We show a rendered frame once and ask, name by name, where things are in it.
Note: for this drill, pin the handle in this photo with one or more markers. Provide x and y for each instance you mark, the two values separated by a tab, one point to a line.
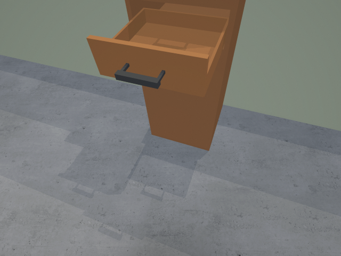
123	75

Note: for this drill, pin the drawer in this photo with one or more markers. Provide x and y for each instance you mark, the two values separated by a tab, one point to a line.
186	45

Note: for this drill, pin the cabinet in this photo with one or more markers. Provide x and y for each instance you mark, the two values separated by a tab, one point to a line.
186	118

